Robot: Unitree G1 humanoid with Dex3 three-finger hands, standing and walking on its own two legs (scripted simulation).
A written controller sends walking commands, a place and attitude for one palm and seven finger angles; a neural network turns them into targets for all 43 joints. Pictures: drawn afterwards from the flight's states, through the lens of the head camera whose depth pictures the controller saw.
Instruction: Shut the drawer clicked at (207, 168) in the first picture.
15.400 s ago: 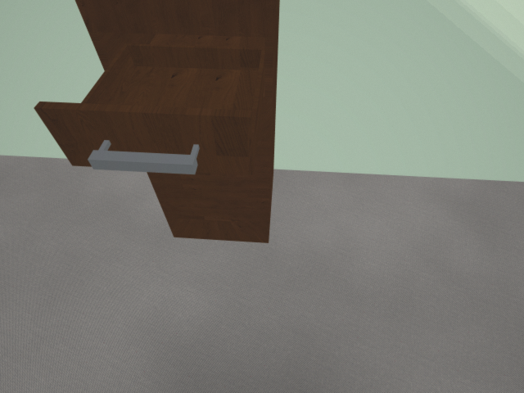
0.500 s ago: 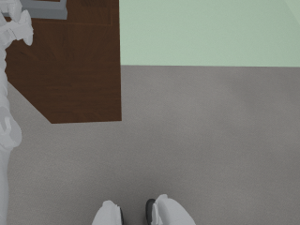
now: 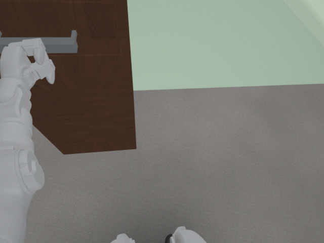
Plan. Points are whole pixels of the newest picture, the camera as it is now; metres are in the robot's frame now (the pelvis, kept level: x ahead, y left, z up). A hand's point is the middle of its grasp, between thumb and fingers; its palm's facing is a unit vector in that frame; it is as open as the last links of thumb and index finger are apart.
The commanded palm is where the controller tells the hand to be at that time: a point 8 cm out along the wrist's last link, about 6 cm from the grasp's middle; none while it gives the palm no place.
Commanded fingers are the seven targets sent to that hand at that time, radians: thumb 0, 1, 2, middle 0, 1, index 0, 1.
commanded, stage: draw the hand back to the body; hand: left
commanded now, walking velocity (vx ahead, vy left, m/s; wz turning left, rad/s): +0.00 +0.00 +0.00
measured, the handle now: (35, 39) +0.60 +0.26 +0.11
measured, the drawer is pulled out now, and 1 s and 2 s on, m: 0.00 0.00 0.00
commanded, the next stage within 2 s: step back with the hand held close in 1.48 s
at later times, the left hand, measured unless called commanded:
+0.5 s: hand (23, 99) +0.40 +0.23 +0.14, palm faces +0.05 -1.00 -0.04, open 3.3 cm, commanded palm +0.36 +0.27 +0.15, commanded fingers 0.00 0.90 0.90 -1.40 -1.60 -1.40 -1.60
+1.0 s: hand out of the picture +0.25 +0.23 +0.18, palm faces +0.39 -0.87 -0.29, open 3.3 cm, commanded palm +0.20 +0.27 +0.19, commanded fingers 0.00 0.90 0.90 -1.40 -1.60 -1.40 -1.60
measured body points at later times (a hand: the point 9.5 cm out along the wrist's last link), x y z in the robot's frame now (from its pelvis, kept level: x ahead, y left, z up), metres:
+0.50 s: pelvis +0.03 -0.01 +0.02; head +0.07 -0.01 +0.47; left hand +0.39 +0.28 +0.14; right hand +0.14 -0.26 -0.08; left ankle -0.02 +0.08 -0.70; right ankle -0.01 -0.12 -0.70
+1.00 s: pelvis +0.00 -0.02 +0.04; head -0.01 -0.05 +0.49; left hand +0.23 +0.27 +0.20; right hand +0.18 -0.23 -0.05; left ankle -0.02 +0.08 -0.70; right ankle -0.01 -0.12 -0.70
